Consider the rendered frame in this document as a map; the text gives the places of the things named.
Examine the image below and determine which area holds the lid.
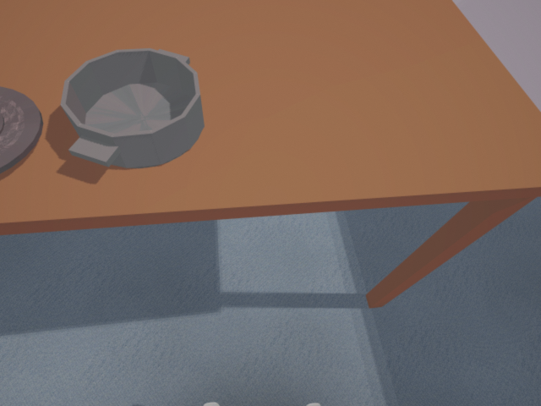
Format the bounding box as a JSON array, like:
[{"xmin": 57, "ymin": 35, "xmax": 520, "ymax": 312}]
[{"xmin": 0, "ymin": 86, "xmax": 43, "ymax": 173}]

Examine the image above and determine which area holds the pot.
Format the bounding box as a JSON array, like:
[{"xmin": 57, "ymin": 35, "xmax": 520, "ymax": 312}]
[{"xmin": 60, "ymin": 48, "xmax": 205, "ymax": 168}]

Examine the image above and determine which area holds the table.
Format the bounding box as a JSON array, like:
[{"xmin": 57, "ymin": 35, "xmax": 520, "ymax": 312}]
[{"xmin": 0, "ymin": 0, "xmax": 541, "ymax": 308}]

